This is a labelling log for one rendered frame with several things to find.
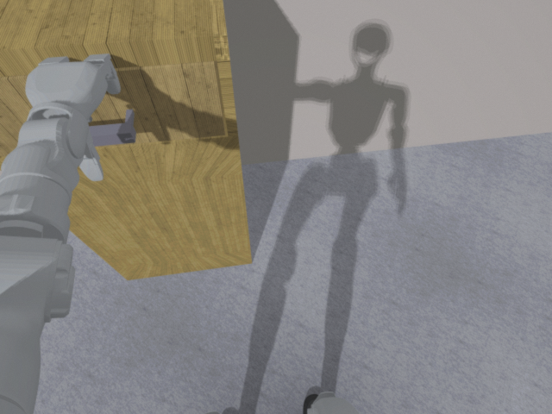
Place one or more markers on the left robot upper arm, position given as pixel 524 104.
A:
pixel 36 283

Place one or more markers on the handle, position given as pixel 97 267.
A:
pixel 112 134

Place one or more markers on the right robot shin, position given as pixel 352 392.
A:
pixel 324 395

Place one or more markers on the drawer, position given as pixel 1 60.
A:
pixel 170 102

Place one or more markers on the robot right thigh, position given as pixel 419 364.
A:
pixel 332 405

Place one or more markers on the left robot hand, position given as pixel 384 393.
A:
pixel 80 85

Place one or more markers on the cabinet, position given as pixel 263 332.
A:
pixel 163 207

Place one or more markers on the left robot forearm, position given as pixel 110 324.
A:
pixel 39 175

